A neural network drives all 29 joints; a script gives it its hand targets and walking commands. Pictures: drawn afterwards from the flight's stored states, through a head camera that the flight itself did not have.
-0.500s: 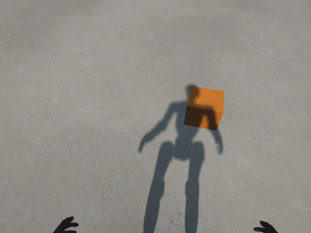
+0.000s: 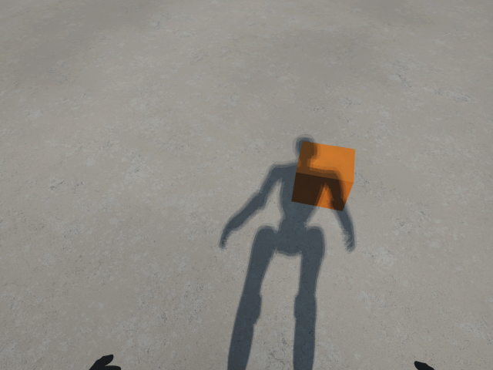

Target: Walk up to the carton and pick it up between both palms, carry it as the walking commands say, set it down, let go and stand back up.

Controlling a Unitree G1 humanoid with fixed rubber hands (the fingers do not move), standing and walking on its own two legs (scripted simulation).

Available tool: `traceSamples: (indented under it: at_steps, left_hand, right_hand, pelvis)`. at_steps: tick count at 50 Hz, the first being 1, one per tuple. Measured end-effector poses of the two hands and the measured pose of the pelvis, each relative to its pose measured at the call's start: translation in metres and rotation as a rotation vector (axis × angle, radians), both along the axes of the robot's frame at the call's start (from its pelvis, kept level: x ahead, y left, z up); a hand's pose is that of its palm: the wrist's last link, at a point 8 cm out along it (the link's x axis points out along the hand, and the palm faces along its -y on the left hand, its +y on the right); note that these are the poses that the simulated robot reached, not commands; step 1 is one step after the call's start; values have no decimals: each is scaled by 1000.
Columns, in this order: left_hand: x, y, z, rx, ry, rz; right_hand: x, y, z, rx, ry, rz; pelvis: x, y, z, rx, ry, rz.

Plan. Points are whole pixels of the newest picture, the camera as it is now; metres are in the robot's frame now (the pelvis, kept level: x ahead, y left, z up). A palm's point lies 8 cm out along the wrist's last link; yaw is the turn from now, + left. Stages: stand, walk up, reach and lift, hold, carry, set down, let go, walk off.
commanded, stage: stand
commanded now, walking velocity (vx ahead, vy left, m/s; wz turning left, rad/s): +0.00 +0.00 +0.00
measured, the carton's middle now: (322, 175) +1.09 -0.33 -0.67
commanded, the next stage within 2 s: walk up in 0.16 s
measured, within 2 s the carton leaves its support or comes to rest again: neither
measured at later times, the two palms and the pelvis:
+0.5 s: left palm out of the picture +0.11 +0.30 -0.11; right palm out of the picture +0.08 -0.33 -0.11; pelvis +0.01 -0.01 -0.01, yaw -5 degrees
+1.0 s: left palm (145, 313) +0.23 +0.23 -0.13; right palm out of the picture +0.18 -0.41 -0.10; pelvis +0.15 -0.08 -0.03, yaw -13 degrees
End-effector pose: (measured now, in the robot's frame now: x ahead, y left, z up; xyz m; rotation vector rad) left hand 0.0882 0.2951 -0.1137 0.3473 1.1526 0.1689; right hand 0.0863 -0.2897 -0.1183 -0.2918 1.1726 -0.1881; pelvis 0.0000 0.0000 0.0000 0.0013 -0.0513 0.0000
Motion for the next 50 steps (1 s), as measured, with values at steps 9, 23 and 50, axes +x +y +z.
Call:
traceSamples:
  at_steps: [9,23,50]
  left_hand:
    - [-3,0,0,2,13,8]
    - [6,4,1,5,33,-47]
    - [147,-64,-19,10,32,-187]
  right_hand:
    - [-2,-2,0,-1,12,-5]
    - [-3,-21,5,-21,-88,-51]
    - [91,-123,14,-107,-154,-122]
  pelvis:
    - [0,-1,1,0,1,1]
    - [8,-7,-5,17,20,-65]
    - [148,-80,-27,5,15,-220]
